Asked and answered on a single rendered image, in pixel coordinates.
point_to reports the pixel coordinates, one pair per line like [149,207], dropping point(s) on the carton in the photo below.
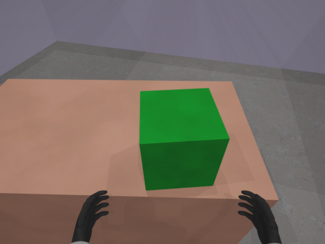
[182,138]

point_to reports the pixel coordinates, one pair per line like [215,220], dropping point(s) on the left robot hand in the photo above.
[87,216]

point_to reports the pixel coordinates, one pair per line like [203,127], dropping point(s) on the right robot hand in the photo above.
[262,217]

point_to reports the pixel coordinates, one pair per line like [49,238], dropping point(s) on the pedestal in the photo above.
[63,140]

